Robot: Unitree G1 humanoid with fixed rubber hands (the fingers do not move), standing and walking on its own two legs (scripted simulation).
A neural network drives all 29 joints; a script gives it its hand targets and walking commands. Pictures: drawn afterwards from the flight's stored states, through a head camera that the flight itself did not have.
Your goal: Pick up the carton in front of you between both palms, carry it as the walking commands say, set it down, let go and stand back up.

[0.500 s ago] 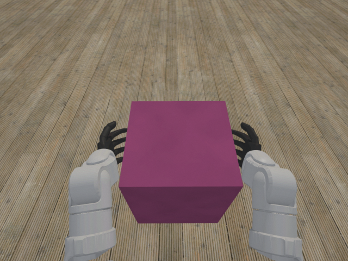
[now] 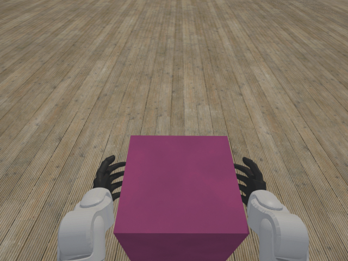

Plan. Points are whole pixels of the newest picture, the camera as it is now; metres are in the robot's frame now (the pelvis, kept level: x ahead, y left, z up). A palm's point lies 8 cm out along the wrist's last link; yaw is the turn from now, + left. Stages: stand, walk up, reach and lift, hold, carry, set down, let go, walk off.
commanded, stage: carry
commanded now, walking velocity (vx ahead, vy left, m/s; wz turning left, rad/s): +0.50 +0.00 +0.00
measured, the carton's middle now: (178, 204) +0.28 +0.00 +0.02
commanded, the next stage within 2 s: none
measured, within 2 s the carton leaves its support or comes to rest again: neither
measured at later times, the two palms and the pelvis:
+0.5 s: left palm (144, 111) +0.53 +0.11 +0.09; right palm (244, 114) +0.54 -0.19 +0.09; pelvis +0.30 -0.05 +0.00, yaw +2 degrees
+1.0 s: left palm (145, 72) +0.77 +0.13 +0.09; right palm (225, 73) +0.77 -0.17 +0.10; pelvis +0.53 -0.02 +0.01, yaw +0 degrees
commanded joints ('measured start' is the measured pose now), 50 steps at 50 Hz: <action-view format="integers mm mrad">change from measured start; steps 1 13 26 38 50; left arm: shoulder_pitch -375 -319 -338 -282 -401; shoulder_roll -821 -820 -834 -760 -843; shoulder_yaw -695 -700 -663 -697 -714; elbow -149 -190 -140 -223 -191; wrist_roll -267 -232 -262 -271 -272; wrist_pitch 36 16 21 13 44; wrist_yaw -134 -126 -126 -137 -137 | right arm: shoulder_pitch -285 -327 -354 -288 -363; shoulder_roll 830 779 810 752 830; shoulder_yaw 602 666 665 666 637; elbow -121 -210 -177 -242 -181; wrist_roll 237 288 271 252 276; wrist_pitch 31 22 47 29 42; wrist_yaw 118 148 117 106 138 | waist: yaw -25 -19 16 20 -2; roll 199 164 -27 -114 95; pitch -291 -94 -253 -183 -278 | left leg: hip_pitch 674 392 -249 42 397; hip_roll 396 232 117 22 186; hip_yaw -604 -142 -214 -19 -138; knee -215 -358 702 21 -50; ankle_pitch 99 38 -218 131 444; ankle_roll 147 44 -59 -96 -34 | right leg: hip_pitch -559 -363 268 172 24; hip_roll -13 -37 -314 -173 -87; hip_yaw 60 -85 301 -113 -5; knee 389 -245 -583 -462 -405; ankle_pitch -12 428 391 810 365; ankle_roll -24 18 -166 -84 30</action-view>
